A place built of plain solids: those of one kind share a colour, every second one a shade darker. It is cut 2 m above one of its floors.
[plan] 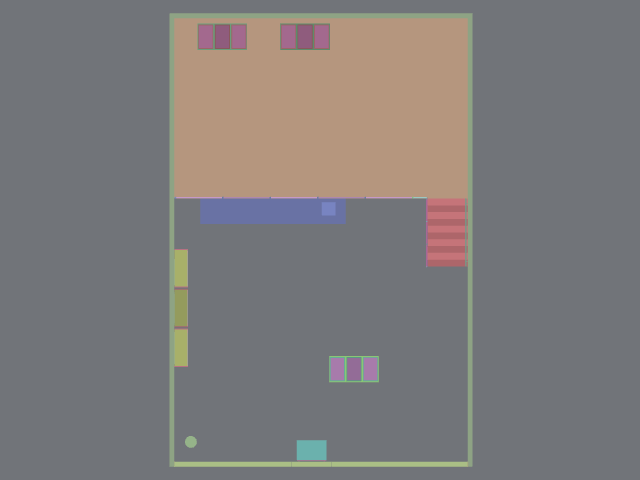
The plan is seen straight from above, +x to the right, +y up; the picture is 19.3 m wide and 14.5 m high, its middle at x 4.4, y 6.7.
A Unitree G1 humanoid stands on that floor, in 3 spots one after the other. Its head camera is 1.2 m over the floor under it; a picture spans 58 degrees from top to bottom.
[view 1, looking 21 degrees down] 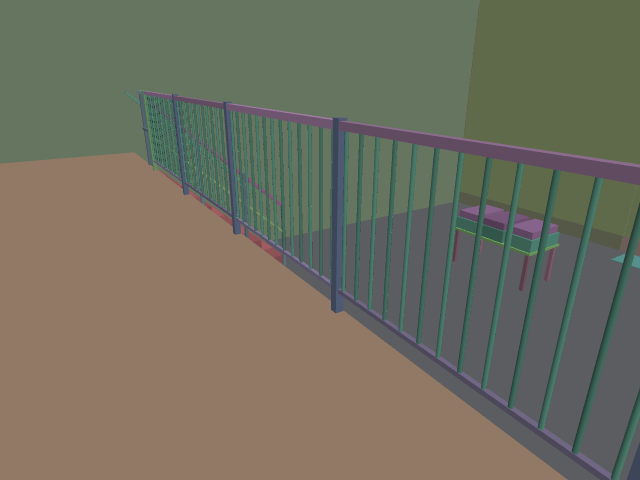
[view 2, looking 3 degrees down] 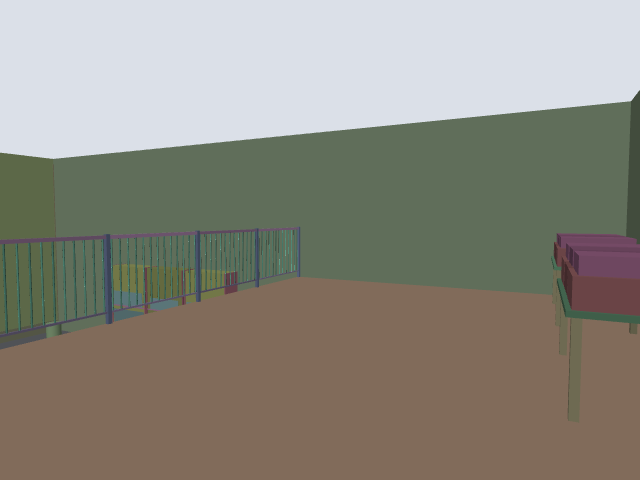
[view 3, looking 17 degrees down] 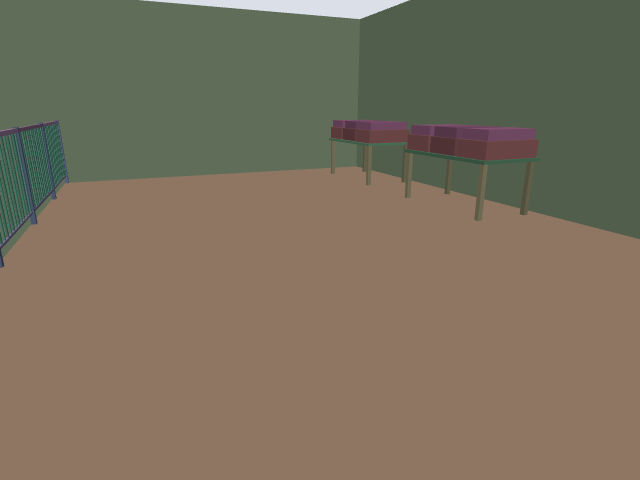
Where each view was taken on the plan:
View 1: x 1.20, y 9.15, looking -32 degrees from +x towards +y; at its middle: upper_guard_bar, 2.35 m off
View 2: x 7.56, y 12.30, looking -153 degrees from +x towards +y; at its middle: wall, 8.50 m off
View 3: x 8.26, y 9.05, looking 157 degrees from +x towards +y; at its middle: upper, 4.10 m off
